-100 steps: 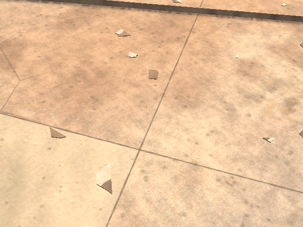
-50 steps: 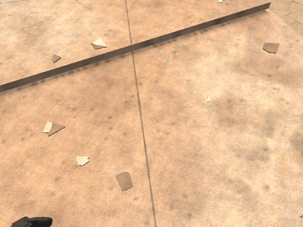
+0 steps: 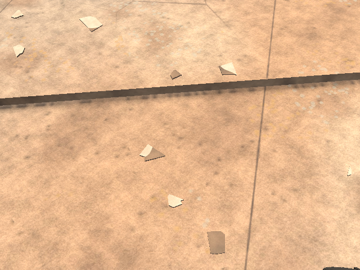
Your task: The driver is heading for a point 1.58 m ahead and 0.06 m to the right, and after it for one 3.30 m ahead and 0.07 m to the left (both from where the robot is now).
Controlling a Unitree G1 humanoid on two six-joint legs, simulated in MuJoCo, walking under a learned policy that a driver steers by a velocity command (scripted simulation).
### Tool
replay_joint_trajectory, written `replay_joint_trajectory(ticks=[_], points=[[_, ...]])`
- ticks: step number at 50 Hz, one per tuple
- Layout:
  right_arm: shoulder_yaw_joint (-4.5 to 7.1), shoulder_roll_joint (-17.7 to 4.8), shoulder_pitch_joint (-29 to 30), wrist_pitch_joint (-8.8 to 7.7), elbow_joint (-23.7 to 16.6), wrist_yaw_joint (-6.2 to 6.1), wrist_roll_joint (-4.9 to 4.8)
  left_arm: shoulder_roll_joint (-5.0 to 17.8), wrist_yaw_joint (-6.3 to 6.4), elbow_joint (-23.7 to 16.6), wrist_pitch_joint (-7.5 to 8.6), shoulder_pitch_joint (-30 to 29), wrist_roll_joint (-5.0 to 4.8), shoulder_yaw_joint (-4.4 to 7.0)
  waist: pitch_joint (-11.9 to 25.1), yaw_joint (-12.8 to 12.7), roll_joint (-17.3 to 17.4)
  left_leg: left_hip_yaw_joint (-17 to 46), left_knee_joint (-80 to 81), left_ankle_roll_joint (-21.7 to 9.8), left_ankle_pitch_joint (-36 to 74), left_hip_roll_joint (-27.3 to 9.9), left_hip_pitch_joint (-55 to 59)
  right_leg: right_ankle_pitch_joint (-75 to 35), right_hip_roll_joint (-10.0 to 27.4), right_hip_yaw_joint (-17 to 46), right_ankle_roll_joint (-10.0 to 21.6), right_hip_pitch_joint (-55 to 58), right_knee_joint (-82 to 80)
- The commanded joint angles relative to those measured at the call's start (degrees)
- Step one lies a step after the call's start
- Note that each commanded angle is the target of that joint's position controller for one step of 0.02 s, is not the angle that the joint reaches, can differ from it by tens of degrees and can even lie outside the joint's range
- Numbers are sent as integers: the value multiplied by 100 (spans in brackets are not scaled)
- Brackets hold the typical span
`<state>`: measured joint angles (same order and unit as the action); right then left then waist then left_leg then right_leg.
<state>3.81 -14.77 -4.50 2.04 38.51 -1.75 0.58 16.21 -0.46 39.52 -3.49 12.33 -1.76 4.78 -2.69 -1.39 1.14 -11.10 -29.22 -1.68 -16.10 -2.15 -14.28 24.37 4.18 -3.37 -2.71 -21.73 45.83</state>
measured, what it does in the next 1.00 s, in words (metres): walks ahead: right foot, then left foot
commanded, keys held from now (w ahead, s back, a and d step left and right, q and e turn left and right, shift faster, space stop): e+shift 0.22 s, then shift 0.04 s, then q+shift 0.36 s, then w+q+shift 0.30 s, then w+shift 0.08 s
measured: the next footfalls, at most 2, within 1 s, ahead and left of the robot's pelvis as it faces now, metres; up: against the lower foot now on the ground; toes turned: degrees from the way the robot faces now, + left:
right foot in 0.06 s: +0.02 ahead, -0.12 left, +0.00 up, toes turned -8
left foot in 0.64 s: +0.08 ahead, +0.08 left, +0.00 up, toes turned -7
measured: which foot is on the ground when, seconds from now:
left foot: down 0.00-0.06, up 0.08-0.62, down 0.64-1.00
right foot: up 0.00-0.04, down 0.06-0.66, up 0.68-1.00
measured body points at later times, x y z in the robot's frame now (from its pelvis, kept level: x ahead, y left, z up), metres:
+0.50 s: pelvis +0.03 -0.04 +0.00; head +0.04 -0.06 +0.45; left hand +0.29 +0.14 -0.07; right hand +0.08 -0.34 -0.11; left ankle +0.08 +0.10 -0.71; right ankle -0.02 -0.12 -0.73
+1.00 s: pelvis +0.18 -0.02 +0.01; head +0.20 +0.01 +0.46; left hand +0.36 +0.26 -0.08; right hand +0.22 -0.32 -0.09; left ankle +0.04 +0.09 -0.73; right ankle +0.31 -0.16 -0.70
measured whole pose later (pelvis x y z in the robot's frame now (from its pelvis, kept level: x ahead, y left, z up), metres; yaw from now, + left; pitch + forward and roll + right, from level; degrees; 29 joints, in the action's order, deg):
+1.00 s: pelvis +0.18 -0.02 +0.01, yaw +10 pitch +4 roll -2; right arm 4.4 -17.6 -26.4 -1.1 42.2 1.4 0.8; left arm 17.8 -2.5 37.7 1.1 4.1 2.2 3.4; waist 1.5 5.7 -1.3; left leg 16.6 -20.6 -3.6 -20.8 3.8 -2.4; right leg 10.3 0.9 2.7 -4.9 -31.4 36.3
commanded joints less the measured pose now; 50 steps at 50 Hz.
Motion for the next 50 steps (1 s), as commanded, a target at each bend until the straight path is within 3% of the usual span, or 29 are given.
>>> replay_joint_trajectory(ticks=[1,2,3,4,5,6,7,8,9,12,15,19,21,24,28,31,32,33,34,35,36,38,41,42,43,44,46,48,50], points=[[341,-961,165,-47,-341,-7,-140,440,-90,-488,40,121,-19,146,844,-30,541,827,170,-765,2850,-1644,966,-675,-174,-289,278,220,-1104],[346,-869,-15,-56,-228,15,-182,551,-51,-448,34,342,7,214,860,-122,351,507,-342,-395,2245,-1433,603,-1414,-299,-171,490,785,-1742],[317,-655,-155,-85,-226,45,-77,1142,54,-447,52,655,34,411,876,-130,-725,50,-1671,147,809,-853,-564,-3229,329,1106,940,1780,-2270],[192,-355,349,-133,-621,64,182,1848,115,-627,136,713,150,525,813,-42,-2238,251,-3325,678,-2271,178,-2595,-5649,1649,3393,2023,2614,-2181],[232,-567,748,-198,-704,55,120,1634,43,-704,285,835,336,470,1470,-455,-1460,1374,-4199,642,-2504,342,-2886,-5171,1878,3611,2595,2621,-2394],[272,-707,801,-226,-678,53,-21,1514,36,-680,390,581,302,419,1189,-270,-945,1595,-4363,528,-1985,239,-3030,-4607,1533,3126,2315,2521,-2450],[300,-757,662,-243,-577,16,-31,1376,93,-699,408,222,146,398,945,-46,-575,1647,-4157,483,-1390,151,-3132,-4189,1177,2729,1950,2365,-2406],[321,-818,562,-234,-497,-30,18,1188,152,-768,363,-49,18,325,852,71,-472,1683,-3923,494,-1020,78,-3089,-4070,1018,2526,1735,2207,-2392],[334,-820,457,-230,-459,-37,37,1124,209,-834,308,-215,-19,283,857,178,-549,1677,-3845,540,-746,130,-2799,-4147,851,2382,1647,1950,-2399],[284,-682,199,-235,-295,5,-17,1119,286,-902,237,-196,61,260,998,207,-551,1614,-3418,673,-244,341,-2492,-4160,633,2228,1566,1903,-2361],[226,-636,98,-186,-142,8,-59,954,318,-875,223,-195,126,158,1038,93,-720,1492,-2749,789,24,218,-2195,-4040,606,1979,1478,1898,-2291],[105,-465,-22,-165,-24,103,-86,404,227,-709,272,-403,345,-127,889,37,-925,1370,-1742,734,185,-169,-1036,-3485,537,1602,1420,1228,-2443],[126,-630,34,-173,-71,143,-134,553,146,-613,307,-434,413,-116,596,-70,-1000,1232,-1461,636,34,-139,-744,-3130,622,1609,1489,1002,-2551],[212,-979,117,-193,-276,170,-233,997,167,-541,247,-441,332,36,227,-168,-964,1112,-1458,489,-687,-9,-1260,-3391,932,1848,1667,1354,-2377],[179,-801,-254,-221,-311,280,-275,936,297,-559,139,-549,210,90,428,-52,-771,1012,-1328,373,-953,4,-1451,-4598,1241,1851,1707,2042,-1959],[197,-747,-716,-224,-241,337,-269,857,351,-608,108,-777,99,125,631,255,-707,804,-89,135,183,204,-621,-4599,969,1248,1286,1856,-1405],[266,-910,-1089,-227,-175,289,-245,828,346,-590,160,-622,85,151,917,337,-408,1264,326,-169,743,192,169,-3157,629,932,946,1336,-924],[463,-1533,-1684,-261,-81,218,-303,466,291,-845,253,-846,272,68,1160,354,1015,3154,640,-898,860,-863,1327,-872,-214,176,463,-138,732],[482,-1689,-2264,-382,-5,297,-234,418,193,-1155,424,-1395,281,27,1014,715,1738,5486,1511,-1934,-1062,-1702,2188,1304,-1103,544,278,-2216,1639],[375,-1329,-2234,-503,-44,312,-166,558,58,-1119,611,-1443,98,67,674,756,993,5576,1791,-1905,-2800,-1791,2267,1130,-666,1093,382,-2796,1996],[346,-1227,-2021,-563,-93,271,-173,607,-38,-1071,759,-1525,-14,84,336,661,715,5232,1850,-1674,-3034,-1548,2101,501,-500,1125,460,-2946,1924],[289,-1157,-1724,-568,-202,154,-248,653,-86,-940,958,-1582,131,130,87,519,286,4516,1872,-1385,-2091,-1154,1764,-348,-331,1053,378,-2731,1200],[236,-1104,-1772,-511,-272,23,-211,498,-113,-794,1087,-1518,167,123,120,454,435,3885,1885,-1257,-1199,-690,1291,-1187,-512,817,94,-2009,276],[236,-1129,-1802,-497,-287,2,-213,464,-105,-763,1093,-1534,149,113,88,461,500,3779,1869,-1237,-1069,-604,1084,-1355,-591,770,12,-1830,-32],[376,-1528,-1924,-372,-9,177,135,327,-222,-548,702,-1238,677,-48,19,486,717,3493,1835,-1106,-962,-228,664,-1333,-587,412,-132,-1571,88],[370,-1423,-1989,-328,-21,253,105,321,-248,-592,549,-1274,633,-45,-43,533,757,3476,1809,-1097,-999,-148,411,-1298,-594,347,-220,-1404,-44],[332,-1279,-2079,-318,-8,327,31,404,-236,-760,469,-1648,440,-85,-179,692,870,3686,1834,-1127,-1115,-140,126,-1310,-575,351,-363,-1210,-443],[332,-1290,-2091,-364,25,320,29,505,-216,-825,521,-1857,379,-98,-199,788,929,3778,1830,-1112,-1064,-279,257,-1423,-481,343,-330,-1035,-939],[318,-1288,-1964,-447,56,286,16,574,-176,-799,601,-1668,359,-93,-174,661,903,3912,1871,-1020,-891,-495,185,-1554,-389,357,-128,-350,-1319]])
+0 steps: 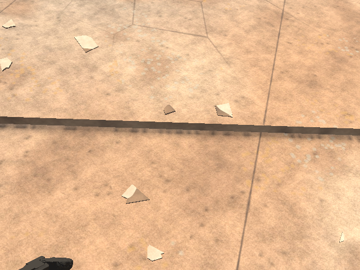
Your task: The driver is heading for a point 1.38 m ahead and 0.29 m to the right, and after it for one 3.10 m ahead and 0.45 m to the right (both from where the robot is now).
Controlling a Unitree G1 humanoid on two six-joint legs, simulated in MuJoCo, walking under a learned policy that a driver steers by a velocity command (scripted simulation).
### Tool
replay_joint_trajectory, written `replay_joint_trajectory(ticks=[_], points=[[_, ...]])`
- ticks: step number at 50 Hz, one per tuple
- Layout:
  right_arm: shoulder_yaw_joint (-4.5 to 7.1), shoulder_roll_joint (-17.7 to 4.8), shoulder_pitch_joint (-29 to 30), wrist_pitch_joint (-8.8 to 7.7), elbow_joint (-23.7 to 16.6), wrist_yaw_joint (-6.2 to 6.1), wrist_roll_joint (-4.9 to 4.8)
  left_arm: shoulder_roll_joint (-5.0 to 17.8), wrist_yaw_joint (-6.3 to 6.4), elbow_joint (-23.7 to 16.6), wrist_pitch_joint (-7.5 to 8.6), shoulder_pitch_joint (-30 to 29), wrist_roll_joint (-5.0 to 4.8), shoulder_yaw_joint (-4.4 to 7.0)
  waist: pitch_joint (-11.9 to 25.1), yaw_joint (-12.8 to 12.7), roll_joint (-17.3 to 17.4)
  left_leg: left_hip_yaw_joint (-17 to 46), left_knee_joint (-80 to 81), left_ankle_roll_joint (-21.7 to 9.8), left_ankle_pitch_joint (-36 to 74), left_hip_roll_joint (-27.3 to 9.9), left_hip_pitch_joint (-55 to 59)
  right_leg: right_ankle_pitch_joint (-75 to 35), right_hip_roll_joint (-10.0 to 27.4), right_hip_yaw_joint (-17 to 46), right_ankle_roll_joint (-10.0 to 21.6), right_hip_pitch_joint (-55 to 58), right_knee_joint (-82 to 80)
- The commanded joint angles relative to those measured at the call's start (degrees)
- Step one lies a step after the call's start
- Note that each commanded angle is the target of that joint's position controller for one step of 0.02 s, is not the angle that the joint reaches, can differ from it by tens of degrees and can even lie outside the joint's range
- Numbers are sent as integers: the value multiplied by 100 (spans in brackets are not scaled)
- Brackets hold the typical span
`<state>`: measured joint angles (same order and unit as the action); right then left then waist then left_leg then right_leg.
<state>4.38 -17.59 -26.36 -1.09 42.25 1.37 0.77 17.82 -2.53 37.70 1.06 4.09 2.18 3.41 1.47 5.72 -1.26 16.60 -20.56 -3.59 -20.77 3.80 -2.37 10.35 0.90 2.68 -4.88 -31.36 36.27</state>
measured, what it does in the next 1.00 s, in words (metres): walks ahead, turning right: right foot, then left foot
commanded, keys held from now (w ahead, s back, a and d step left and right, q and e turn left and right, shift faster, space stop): w+shift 0.02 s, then w+e+shift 0.24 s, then e+shift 0.44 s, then shift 0.08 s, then q+shift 0.22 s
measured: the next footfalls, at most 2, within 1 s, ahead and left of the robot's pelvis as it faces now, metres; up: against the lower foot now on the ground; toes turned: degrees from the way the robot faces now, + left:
right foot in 0.06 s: +0.17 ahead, -0.14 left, +0.00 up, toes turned +4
left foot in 0.46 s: +0.54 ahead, +0.06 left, +0.00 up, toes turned -16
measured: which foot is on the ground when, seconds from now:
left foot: down 0.00-0.08, up 0.10-0.44, down 0.46-0.86, up 0.88-1.00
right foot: up 0.00-0.04, down 0.06-0.46, up 0.48-0.84, down 0.86-1.00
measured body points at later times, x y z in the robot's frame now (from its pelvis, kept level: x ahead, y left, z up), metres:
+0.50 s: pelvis +0.35 -0.03 -0.02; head +0.40 -0.03 +0.42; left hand +0.33 +0.26 -0.14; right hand +0.60 -0.28 -0.06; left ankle +0.50 +0.07 -0.74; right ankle +0.15 -0.13 -0.70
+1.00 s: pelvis +0.49 -0.09 -0.01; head +0.52 -0.13 +0.44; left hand +0.80 +0.01 -0.07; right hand +0.44 -0.39 -0.14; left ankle +0.52 +0.07 -0.68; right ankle +0.51 -0.21 -0.74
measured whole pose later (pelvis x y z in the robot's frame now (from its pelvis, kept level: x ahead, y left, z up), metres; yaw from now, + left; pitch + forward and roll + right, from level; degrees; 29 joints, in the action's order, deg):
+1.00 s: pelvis +0.49 -0.09 -0.01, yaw -26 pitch +0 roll +1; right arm 2.8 -18.7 -11.0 0.7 46.4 0.3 -1.6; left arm 13.4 0.1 33.3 -0.9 2.5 1.5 0.3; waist -4.7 2.8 1.8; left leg -0.5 -57.4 4.7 -33.4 -4.1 -22.8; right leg 10.0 1.2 -3.8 2.4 -21.1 30.5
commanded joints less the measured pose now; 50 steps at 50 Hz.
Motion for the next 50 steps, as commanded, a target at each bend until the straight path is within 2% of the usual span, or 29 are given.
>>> replay_joint_trajectory(ticks=[1,3,4,5,6,8,11,13,16,18,19,20,22,23,24,25,26,27,28,31,36,41,42,43,44,45,46,48,50], points=[[254,-1016,312,-177,-290,-38,8,476,62,-567,179,-596,-41,64,-568,-200,1134,1177,981,-784,-150,-1193,-1059,-95,-44,-286,210,1050,-499],[218,-981,509,-272,-219,-42,43,795,200,-179,244,779,15,213,-82,-955,876,621,-424,-588,2235,-978,-1112,326,-201,-455,533,2555,-733],[155,-775,605,-306,-252,-38,51,1186,298,114,296,2048,79,334,674,-1553,133,-75,-2460,-429,2673,-497,-1692,1256,338,219,764,3906,-808],[9,-225,472,-368,-622,-43,-134,1938,303,298,289,2773,174,484,1262,-1515,-2039,-793,-4501,-109,269,409,-3323,4270,1568,3437,1285,4924,-2064],[-75,-227,624,-388,-563,-65,-36,1435,191,318,290,2260,87,366,564,-1192,-1610,-489,-5207,-222,-443,404,-4231,4324,1834,5035,1537,4421,-2655],[-57,-588,1147,-386,-488,23,205,783,96,271,291,1723,-31,231,5,-925,-119,-971,-5228,-221,370,-368,-4296,3159,1473,3633,1758,3651,-2266],[-175,-417,1730,-348,-759,100,378,493,125,598,380,2035,-91,106,-484,-749,-467,-1097,-4338,106,404,-659,-4098,1911,838,2757,1845,2817,-2583],[-262,-374,2045,-306,-936,149,381,526,181,731,416,2218,-171,115,-643,-715,-478,-1250,-3764,323,393,-719,-4155,1374,768,2557,1986,2609,-2771],[-453,-140,2762,-362,-1231,224,262,692,246,771,391,2064,-137,185,-836,-687,-383,-1730,-2177,557,902,-361,-3167,-1608,388,1807,1818,1855,-2622],[-471,-114,2830,-378,-1249,157,151,868,200,870,322,2177,-179,266,-523,-741,-496,-1921,-1632,526,1645,7,-1989,-3207,277,1556,1505,1531,-2270],[-316,-316,2869,-616,-1357,37,-186,694,360,671,325,2248,-678,236,-323,-675,-117,-1328,-1022,507,1964,31,-1496,-2630,408,1973,1408,1583,-2063],[-223,-548,2742,-672,-1309,-39,-230,895,427,659,320,2122,-692,261,-130,-491,-121,-1310,-747,475,2193,94,-1111,-2948,408,2002,1269,1739,-1850],[-31,-820,1689,-664,-1044,-202,-71,1003,438,442,278,1721,-528,331,590,109,-268,-1213,-446,305,3042,-198,452,-3441,-84,1729,737,1540,-360],[39,-1007,746,-586,-907,-289,27,566,409,234,265,1634,-380,230,1392,422,-159,-655,-868,15,3414,-1055,1847,-2001,-382,1575,471,872,1087],[10,-1173,466,-458,-904,-313,145,-282,417,234,201,2591,-224,10,2189,-104,1398,885,-1317,-556,5817,-2757,2917,3115,-986,1110,288,-104,2904],[34,-1069,752,-351,-944,-229,86,258,421,209,130,3342,-445,38,2706,-409,2150,2357,-784,-1197,4612,-3370,2769,2994,-584,911,183,-483,4120],[-46,-560,1336,-273,-1154,-248,42,512,471,249,21,2920,-518,132,1777,-423,1395,1616,-494,-1091,3973,-2913,1949,2432,-183,646,69,-834,4314],[-107,-279,1670,-225,-1124,-257,-14,631,506,159,-73,2437,-502,190,978,-452,943,607,-384,-925,4110,-2576,1143,1998,-2,326,-14,-970,4266],[-120,-221,1882,-208,-1094,-242,-14,652,529,123,-155,2272,-439,237,663,-585,637,103,-250,-868,4344,-2322,508,1810,161,243,-96,-798,4323],[-22,-307,2335,-263,-843,-241,20,208,480,-235,-316,1835,-398,175,5,-826,851,-973,409,-855,3975,-2096,-833,1496,518,33,-107,-386,3368],[148,-699,2608,-239,-577,-302,-83,180,235,-516,-312,1231,-320,117,286,-778,654,-1949,489,-808,3820,-2062,-890,-88,581,-152,178,474,1414],[211,-1005,2230,-231,-267,-113,-386,437,96,-823,-332,635,-258,172,177,-701,398,-2041,-227,-598,3500,-2061,-731,-143,110,-328,599,1258,-179],[167,-943,2183,-227,-193,-82,-414,478,128,-797,-298,716,-218,192,252,-809,265,-2102,-615,-429,3256,-1910,-885,-588,-57,-366,750,1840,-746],[43,-657,1853,-247,-57,-35,-297,726,205,-724,-266,930,-170,256,453,-852,-167,-2287,-1200,-128,2806,-1583,-1262,-1887,44,-171,910,2749,-1126],[-198,-184,1564,-281,-110,37,47,1129,331,-823,-237,1189,5,252,1134,-798,-1293,-2551,-2395,404,51,-1074,-2202,-5119,1627,1337,1428,4176,-935],[-262,-133,1136,-144,48,66,-23,604,350,-867,-199,870,119,26,1846,-683,-1391,-1734,-3178,713,-2124,-941,-2293,-4468,2531,2006,2403,3947,-1030],[-99,-724,1521,-14,45,35,-213,473,283,-835,-160,749,38,1,1512,-914,-715,-1436,-3620,807,-2048,-938,-2254,-3543,2147,1607,2365,3412,-1251],[13,-876,1631,120,16,-111,-283,912,287,-624,-138,415,-71,145,740,-775,-625,-1498,-4026,840,-1615,-897,-2843,-2350,1757,962,1958,2957,-1478],[119,-988,1325,274,110,-249,-251,956,376,-595,-151,74,-73,178,417,-580,-657,-1595,-4636,986,-1046,-796,-2627,-2138,1704,475,1920,2193,-1705]])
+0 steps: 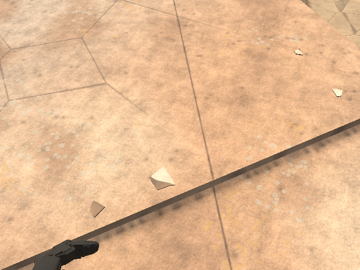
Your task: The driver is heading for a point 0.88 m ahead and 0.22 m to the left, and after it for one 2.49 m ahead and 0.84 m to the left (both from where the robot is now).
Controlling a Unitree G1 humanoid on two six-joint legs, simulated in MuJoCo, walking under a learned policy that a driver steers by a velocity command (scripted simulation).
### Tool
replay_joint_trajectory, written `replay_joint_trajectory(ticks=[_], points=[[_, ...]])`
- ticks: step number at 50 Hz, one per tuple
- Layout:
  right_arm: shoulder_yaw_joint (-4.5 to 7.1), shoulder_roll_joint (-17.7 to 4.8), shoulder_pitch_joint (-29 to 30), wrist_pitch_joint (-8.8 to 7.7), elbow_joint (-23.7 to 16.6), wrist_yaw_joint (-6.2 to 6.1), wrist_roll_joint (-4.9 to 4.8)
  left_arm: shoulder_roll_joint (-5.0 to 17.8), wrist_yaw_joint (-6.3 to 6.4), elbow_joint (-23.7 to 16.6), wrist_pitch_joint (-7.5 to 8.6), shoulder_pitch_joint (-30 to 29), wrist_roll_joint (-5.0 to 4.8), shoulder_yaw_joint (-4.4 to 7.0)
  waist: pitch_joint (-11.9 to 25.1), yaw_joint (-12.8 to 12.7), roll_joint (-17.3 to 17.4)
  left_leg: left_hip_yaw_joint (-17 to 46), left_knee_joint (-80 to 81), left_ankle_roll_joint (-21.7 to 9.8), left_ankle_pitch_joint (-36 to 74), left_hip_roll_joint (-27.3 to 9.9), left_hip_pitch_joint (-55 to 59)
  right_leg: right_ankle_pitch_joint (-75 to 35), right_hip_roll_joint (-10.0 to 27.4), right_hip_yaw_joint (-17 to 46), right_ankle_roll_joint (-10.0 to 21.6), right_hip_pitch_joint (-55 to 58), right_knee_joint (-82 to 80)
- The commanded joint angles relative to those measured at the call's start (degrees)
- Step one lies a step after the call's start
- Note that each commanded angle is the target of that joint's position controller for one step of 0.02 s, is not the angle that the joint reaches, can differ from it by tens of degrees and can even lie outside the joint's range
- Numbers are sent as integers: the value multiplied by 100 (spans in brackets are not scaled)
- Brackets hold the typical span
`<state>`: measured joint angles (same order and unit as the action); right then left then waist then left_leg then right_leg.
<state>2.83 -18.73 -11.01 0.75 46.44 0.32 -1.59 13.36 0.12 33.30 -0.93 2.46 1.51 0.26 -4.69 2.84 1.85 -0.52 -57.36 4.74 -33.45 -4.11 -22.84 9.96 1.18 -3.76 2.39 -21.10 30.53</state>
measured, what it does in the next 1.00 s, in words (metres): walks ahead: left foot, then right foot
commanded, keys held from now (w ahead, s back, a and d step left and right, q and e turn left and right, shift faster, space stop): q+shift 0.36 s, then w+q+shift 0.08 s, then w+shift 0.04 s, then w+e+shift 0.52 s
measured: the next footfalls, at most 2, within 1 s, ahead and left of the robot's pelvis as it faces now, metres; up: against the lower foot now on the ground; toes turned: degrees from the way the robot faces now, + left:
left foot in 0.28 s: +0.03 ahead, +0.14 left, +0.00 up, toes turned +20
right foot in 0.94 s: +0.45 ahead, +0.05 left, +0.00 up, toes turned +10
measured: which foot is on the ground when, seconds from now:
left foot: up 0.00-0.26, down 0.28-0.96, up 0.98-1.00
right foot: down 0.00-0.28, up 0.30-0.92, down 0.94-1.00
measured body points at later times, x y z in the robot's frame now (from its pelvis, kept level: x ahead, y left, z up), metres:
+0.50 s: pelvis +0.03 +0.06 +0.02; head +0.03 +0.11 +0.46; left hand +0.08 +0.40 -0.09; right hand +0.23 -0.18 -0.06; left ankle -0.01 +0.12 -0.73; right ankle +0.13 -0.10 -0.65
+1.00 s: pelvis +0.33 +0.08 -0.03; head +0.36 +0.07 +0.42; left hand +0.41 +0.39 -0.13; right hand +0.41 -0.18 -0.16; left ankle +0.04 +0.15 -0.64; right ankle +0.41 +0.04 -0.73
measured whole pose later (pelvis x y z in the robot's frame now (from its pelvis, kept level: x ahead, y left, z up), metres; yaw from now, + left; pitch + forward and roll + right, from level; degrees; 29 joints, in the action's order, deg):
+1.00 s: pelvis +0.33 +0.08 -0.03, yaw +10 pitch +3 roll +0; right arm 2.0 -16.3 -21.8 -3.9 47.0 0.2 2.9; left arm 19.0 -3.6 42.1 1.3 11.1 1.3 3.7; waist -0.3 -0.2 1.5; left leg -2.5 -59.0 0.0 -23.8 -3.0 -3.5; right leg 15.9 -5.1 -4.4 8.5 -31.3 44.1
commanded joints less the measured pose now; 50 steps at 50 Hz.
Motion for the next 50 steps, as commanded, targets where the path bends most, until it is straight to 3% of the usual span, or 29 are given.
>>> replay_joint_trajectory(ticks=[1,3,6,9,12,13,14,15,16,17,18,19,20,22,23,26,29,30,32,34,37,42,44,45,46,47,48,49,50], points=[[294,-785,-383,145,-283,-189,-31,1231,157,-154,47,101,23,459,1031,-213,-937,57,-1147,202,410,11,-556,-1917,1670,892,1192,1046,-1219],[275,-519,-431,231,-358,-252,-31,931,234,-105,53,-85,37,409,952,-170,-933,-8,-952,235,748,-87,-626,-1308,1644,530,1122,975,-1345],[194,-224,-126,256,-649,-190,45,882,305,43,46,-139,35,455,953,-262,-866,-114,-6,142,1012,-250,-416,-1012,1713,191,1067,1063,-1310],[209,-273,-101,264,-877,-37,66,1040,289,185,21,-85,-23,555,1090,-274,-914,-292,684,-61,1068,-263,-40,-1203,1973,85,1051,1232,-1205],[293,-329,-487,339,-908,53,61,1118,227,297,18,-251,-220,623,1080,3,-908,-555,1694,-406,1446,-110,533,-1072,2017,-191,681,1168,-731],[354,-395,-748,354,-828,31,87,1001,203,367,6,-239,-297,616,1014,112,-671,-559,2277,-621,1818,75,894,-585,1799,-418,378,938,-238],[474,-704,-1008,330,-780,-48,133,804,164,519,-26,65,-281,602,750,122,185,106,3056,-958,2987,-34,1332,399,1297,-787,-93,275,795],[659,-1534,-1055,262,-975,-170,146,568,154,313,-58,4,-18,537,357,-75,2084,2514,3506,-1765,5157,-1429,1916,2830,345,-1034,-761,-1650,2789],[620,-1587,-1033,68,-1142,-98,400,675,206,11,-26,-792,-5,542,787,257,1641,3520,3940,-2570,4681,-1771,1551,3142,-198,364,-749,-2081,3855],[602,-1475,-781,-88,-1152,-43,403,809,239,30,-12,-809,-129,589,716,129,1001,3067,4054,-2407,3903,-1583,1661,2647,-112,705,-604,-2306,4075],[592,-1370,-490,-150,-1183,-75,239,856,275,92,26,-696,-164,624,597,-75,713,2703,4031,-2074,3541,-1292,1670,1993,-38,853,-482,-2382,3927],[531,-1081,-457,-145,-1157,-116,10,997,257,227,87,-457,-99,683,812,-177,351,2591,4123,-1841,1909,-1100,1844,1418,135,952,-415,-2394,3644],[454,-875,-415,-131,-1175,-159,-94,1073,197,276,157,-365,-98,724,843,-220,349,2667,4358,-1764,360,-981,1804,952,146,966,-387,-2317,3399],[391,-801,-567,-169,-1231,-217,-32,1026,69,302,312,-412,-195,733,742,-176,566,2905,4692,-1710,-577,-904,1926,383,-4,957,-401,-2382,2908],[374,-789,-649,-211,-1227,-246,23,994,29,347,388,-409,-224,724,729,-160,537,2777,4733,-1666,-315,-896,2093,106,-12,927,-425,-2412,2555],[292,-646,-904,-349,-1086,-277,87,791,-49,534,543,-304,-159,636,763,-50,656,2115,4748,-1531,618,-767,2358,-639,56,719,-564,-2207,1657],[271,-740,-1014,-432,-1040,-205,117,795,-88,554,566,-385,-237,577,446,124,899,1797,4933,-1545,641,-796,2162,-875,146,509,-640,-2106,1254],[306,-867,-1342,-369,-907,10,300,759,-264,771,228,-83,314,508,414,183,925,1717,5203,-1413,225,-576,2136,-628,91,152,-664,-2087,1448],[264,-713,-1322,-347,-916,121,335,898,-410,716,55,-173,161,545,31,224,867,1596,5328,-1396,238,-724,2084,-567,137,227,-622,-2369,1607],[268,-751,-1385,-408,-873,66,379,952,-480,662,79,-281,40,554,-170,279,655,1392,5369,-1380,326,-988,2288,-573,-34,697,-541,-2741,1744],[283,-787,-1252,-517,-769,-70,391,1010,-539,631,155,-198,66,557,-257,104,391,1017,5383,-1295,578,-1260,2784,-604,-24,952,-356,-3186,1939],[240,-624,-1161,-639,-472,-96,492,870,-635,377,161,-428,68,382,-498,71,308,-49,5474,-1187,2045,-1242,2962,-187,306,195,205,-2816,1522],[238,-731,-1083,-635,-358,-91,483,775,-573,277,146,-270,29,310,-276,-97,326,-685,4819,-1068,5167,-1109,2868,358,-26,-379,612,-1794,1086],[253,-867,-1131,-616,-301,-103,467,843,-503,347,136,187,5,343,192,-297,478,-873,3986,-1046,7523,-1121,2932,655,-429,-696,801,-1001,1216],[280,-1011,-1083,-540,-294,-125,465,1018,-443,573,169,1171,-30,427,782,-789,544,-1014,2548,-1028,9004,-1089,2784,1014,-811,-807,955,52,1298],[260,-1066,-890,-506,-380,-160,428,1317,-383,953,239,2589,26,571,1485,-1486,205,-1080,594,-893,8525,-892,1782,967,-940,-397,1135,1912,774],[58,-444,-967,-580,-638,-63,377,2062,-263,1075,236,3024,40,794,1813,-1351,-1174,-1001,-1555,-606,4841,-144,-275,2827,289,2005,1569,3398,-69],[-43,-157,-707,-727,-932,50,424,2288,-264,987,243,2710,-66,804,2072,-935,-1890,16,-2796,-500,937,886,-1926,3711,1235,5345,2023,3934,-1490],[-23,-468,-62,-798,-1093,60,476,2130,-259,991,234,2514,-101,807,1402,-1053,-1118,670,-3038,-648,1349,549,-2726,3015,1197,5329,1872,3901,-1664]])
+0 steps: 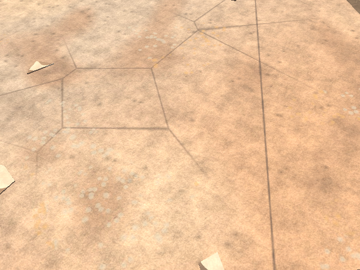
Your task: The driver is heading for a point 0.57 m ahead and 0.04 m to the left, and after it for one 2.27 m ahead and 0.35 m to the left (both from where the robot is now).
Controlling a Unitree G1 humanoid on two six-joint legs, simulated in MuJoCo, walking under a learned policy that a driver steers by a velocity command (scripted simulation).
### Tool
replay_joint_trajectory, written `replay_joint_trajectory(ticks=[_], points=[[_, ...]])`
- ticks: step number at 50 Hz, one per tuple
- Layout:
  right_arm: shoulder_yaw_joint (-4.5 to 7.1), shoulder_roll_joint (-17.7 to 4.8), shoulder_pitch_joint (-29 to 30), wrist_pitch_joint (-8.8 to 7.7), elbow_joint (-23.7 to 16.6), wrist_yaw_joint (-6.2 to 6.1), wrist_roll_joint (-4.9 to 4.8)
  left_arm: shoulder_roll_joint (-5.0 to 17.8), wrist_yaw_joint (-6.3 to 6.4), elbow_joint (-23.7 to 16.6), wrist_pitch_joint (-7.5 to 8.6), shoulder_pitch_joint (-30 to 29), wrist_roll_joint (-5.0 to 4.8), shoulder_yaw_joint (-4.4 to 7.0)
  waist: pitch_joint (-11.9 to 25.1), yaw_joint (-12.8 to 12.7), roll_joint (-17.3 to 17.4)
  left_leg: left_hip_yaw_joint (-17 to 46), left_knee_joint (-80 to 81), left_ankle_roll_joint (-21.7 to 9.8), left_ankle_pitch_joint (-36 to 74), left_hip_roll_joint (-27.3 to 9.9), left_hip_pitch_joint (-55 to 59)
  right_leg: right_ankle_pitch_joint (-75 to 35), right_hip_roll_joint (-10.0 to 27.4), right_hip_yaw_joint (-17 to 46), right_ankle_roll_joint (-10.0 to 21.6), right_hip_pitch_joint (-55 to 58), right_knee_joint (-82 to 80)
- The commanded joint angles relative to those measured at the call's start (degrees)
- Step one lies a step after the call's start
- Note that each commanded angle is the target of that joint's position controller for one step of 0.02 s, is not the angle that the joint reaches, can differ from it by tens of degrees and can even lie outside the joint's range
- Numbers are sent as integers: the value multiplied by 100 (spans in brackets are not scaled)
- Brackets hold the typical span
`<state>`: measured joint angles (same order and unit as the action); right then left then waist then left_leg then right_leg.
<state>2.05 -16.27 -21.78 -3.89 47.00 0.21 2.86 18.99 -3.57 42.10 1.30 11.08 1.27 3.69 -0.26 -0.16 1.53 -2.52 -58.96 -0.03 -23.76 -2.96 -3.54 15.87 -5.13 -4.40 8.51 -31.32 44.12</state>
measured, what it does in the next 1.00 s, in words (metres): climbs, turning left: left foot 0.05 m higher, then right foot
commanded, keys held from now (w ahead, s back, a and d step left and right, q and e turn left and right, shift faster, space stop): w+e+shift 0.12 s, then w+q+shift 0.88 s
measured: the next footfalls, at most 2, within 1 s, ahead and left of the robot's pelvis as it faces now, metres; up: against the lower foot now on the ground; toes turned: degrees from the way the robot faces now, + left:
left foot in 0.38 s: +0.58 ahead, -0.03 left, +0.05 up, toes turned -4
right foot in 0.80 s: +1.00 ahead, -0.20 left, +0.05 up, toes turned +15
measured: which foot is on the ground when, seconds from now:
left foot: up 0.00-0.36, down 0.38-0.78, up 0.80-1.00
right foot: down 0.00-0.36, up 0.38-0.78, down 0.80-1.00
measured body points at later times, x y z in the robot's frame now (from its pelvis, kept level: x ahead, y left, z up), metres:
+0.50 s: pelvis +0.48 -0.05 +0.06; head +0.49 -0.06 +0.51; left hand +0.64 +0.19 -0.04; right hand +0.49 -0.33 -0.08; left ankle +0.54 -0.02 -0.65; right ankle +0.32 -0.14 -0.50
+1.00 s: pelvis +0.97 -0.08 +0.09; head +1.00 -0.07 +0.53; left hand +0.90 +0.22 -0.02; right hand +1.23 -0.30 -0.01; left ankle +0.92 +0.01 -0.55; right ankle +0.97 -0.21 -0.65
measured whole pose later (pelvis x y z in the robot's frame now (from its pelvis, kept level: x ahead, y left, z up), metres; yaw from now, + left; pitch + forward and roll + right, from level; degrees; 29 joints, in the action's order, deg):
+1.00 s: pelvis +0.97 -0.08 +0.09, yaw +23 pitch +3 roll -2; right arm 4.7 -22.0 -10.6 -0.4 41.8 2.7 1.6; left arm 19.0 0.6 44.8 5.6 20.6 2.0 3.2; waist 0.3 -1.4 2.8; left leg -0.8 -73.6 -5.6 -15.0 -1.4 -36.5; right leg 15.7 1.5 -8.3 -0.8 -8.2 23.3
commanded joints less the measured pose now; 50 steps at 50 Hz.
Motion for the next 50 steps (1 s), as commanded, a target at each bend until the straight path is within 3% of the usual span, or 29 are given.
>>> replay_joint_trajectory(ticks=[1,2,4,7,10,13,14,15,16,18,19,20,21,22,24,26,28,31,33,35,37,38,39,40,41,42,43,45,50], points=[[19,-759,1153,-399,-1159,77,2,1359,178,151,24,1621,-79,430,560,-631,-402,849,-2516,-189,810,97,-4580,1499,1776,4644,1117,4346,-2942],[-29,-669,1146,-396,-1129,63,32,1153,240,151,47,1447,-57,379,195,-378,39,761,-1980,-166,952,-139,-4236,797,1547,3981,936,3557,-2955],[-101,-563,918,-186,-1110,79,176,812,299,87,114,1072,-85,224,-58,39,-110,705,-1560,22,869,-335,-3747,87,1066,3181,856,2610,-3086],[-178,-385,1239,74,-1265,144,228,684,307,137,278,1286,-153,151,-398,87,-158,223,-1418,205,680,-415,-4216,-838,765,2557,869,2163,-3314],[-275,-261,2099,123,-1584,172,118,473,299,340,402,1839,-144,43,-650,-207,-212,-381,-1113,85,1079,-382,-4824,-3140,635,1870,451,2393,-3529],[-405,-35,2528,148,-1709,202,-46,457,292,359,466,1730,-103,-22,-561,-316,-269,-936,328,-306,1714,-33,-3571,-5588,630,1167,15,2228,-3954],[-363,-157,2133,209,-1473,200,-96,565,305,298,491,1513,-96,-33,31,-97,-246,-1101,445,-433,1893,396,-2743,-7377,557,901,-178,2457,-3773],[-334,-184,2030,175,-1519,179,-140,810,331,359,584,1606,-84,11,-28,-23,-678,-1090,625,-556,1841,422,-2501,-8757,941,809,-266,2675,-3460],[-266,-418,1655,169,-1397,130,-224,885,379,393,617,1464,-8,55,101,263,-935,-992,835,-693,1677,547,-2221,-9577,1262,739,-400,3068,-3072],[55,-1095,-529,214,-620,17,-313,1067,492,317,445,819,220,167,1026,1360,-1088,-680,1236,-838,1237,1005,-565,-9516,1394,551,-540,3390,-931],[242,-1342,-1946,220,-216,-2,-294,1206,549,216,353,142,141,239,1130,2313,-487,-207,2169,-1251,1593,881,440,-8750,993,201,-695,2821,1938],[333,-1551,-2105,235,152,0,-221,224,460,-137,456,-244,133,-38,806,1866,1093,1579,2382,-1615,770,100,1254,-1796,-219,124,-799,506,4796],[278,-1313,-794,245,-30,7,-212,-18,299,-467,581,879,56,-155,1327,371,2097,5095,3890,-2400,278,-878,1689,283,-566,1058,-871,-993,5556],[273,-937,-121,232,-363,30,-176,211,254,-442,629,917,158,-224,995,254,793,5393,4351,-2402,-851,-1028,1296,-73,-69,1381,-649,-1198,5415],[193,-459,-181,151,-149,8,-174,210,223,-632,620,17,249,-290,-32,115,-879,4290,4540,-2037,-584,-680,-276,-155,404,1242,-575,-1083,4642],[184,-561,-298,-33,94,-31,-188,-131,239,-875,386,-175,343,-445,-434,-186,-636,3220,4576,-1907,221,-164,-1133,230,648,1094,-652,-1096,4283],[170,-604,-259,-156,20,16,-233,-39,248,-1055,263,-387,346,-507,-638,-274,-625,2691,4896,-1893,308,155,-1815,365,931,841,-787,-885,2916],[260,-725,-433,-182,-13,-12,-284,-77,148,-1509,332,-1564,172,-615,-852,179,-254,2345,5391,-1720,1831,366,-2160,-1007,953,428,-1096,-195,562],[361,-909,-633,-153,48,23,-360,-272,135,-1585,339,-1818,74,-679,-532,476,-58,2242,5290,-1445,3058,375,-1675,-1956,702,249,-1083,429,-541],[427,-1057,-727,-136,83,41,-353,-134,190,-1568,358,-1820,17,-621,-240,598,95,2301,4924,-1288,4016,229,-912,-2230,527,258,-1000,735,-1084],[467,-1144,-769,-149,124,18,-344,159,291,-1444,397,-1445,60,-491,229,453,119,2242,3960,-1012,5566,248,-241,-1825,268,264,-869,1428,-1530],[508,-1311,-694,-158,107,20,-300,408,368,-1288,431,-817,44,-366,701,115,231,2270,3012,-868,5982,238,-151,-1391,187,343,-800,2195,-1562],[552,-1456,-298,-181,-13,37,-296,640,449,-1024,469,245,41,-231,1213,-544,266,2252,1766,-751,5491,376,-674,-1197,511,610,-709,3442,-1564],[468,-1093,-4,-246,-201,48,-260,1090,579,-768,478,1554,157,-17,1932,-1098,-75,1946,156,-750,3924,586,-1497,424,1444,1371,-560,4795,-1338],[200,-55,-574,-235,-428,0,-495,1368,586,-698,467,1672,436,70,2628,-594,-1663,1310,-1652,-614,-635,1056,-3319,1593,3333,4079,-65,6261,-1825],[163,-477,-384,-127,-567,-32,-443,1288,532,-698,380,1330,290,144,2560,-548,-1759,955,-2298,-655,-131,716,-4024,2379,3342,5290,167,5820,-2560],[229,-741,234,-40,-509,-30,-307,660,507,-737,373,815,237,32,1481,-552,-976,830,-2126,-653,562,347,-4253,2294,2930,4219,28,4894,-2718],[238,-639,781,77,-579,139,-170,243,467,-464,392,747,237,-67,477,-415,-315,738,-1776,-584,850,48,-4098,419,2424,2588,-181,3673,-2840],[20,-86,1538,375,-1246,384,-62,-95,343,190,587,1097,-19,-146,-184,16,-726,428,-1385,-548,1166,-287,-4419,-2013,2093,573,-526,2832,-3233]])
Keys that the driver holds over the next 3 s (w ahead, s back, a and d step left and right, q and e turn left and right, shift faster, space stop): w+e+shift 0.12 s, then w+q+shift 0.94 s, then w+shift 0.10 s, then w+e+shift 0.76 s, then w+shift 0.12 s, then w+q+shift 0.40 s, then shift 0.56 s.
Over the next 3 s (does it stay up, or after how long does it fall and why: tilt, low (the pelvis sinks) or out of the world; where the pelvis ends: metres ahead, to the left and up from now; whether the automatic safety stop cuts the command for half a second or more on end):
stays up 2.62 0.38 0.07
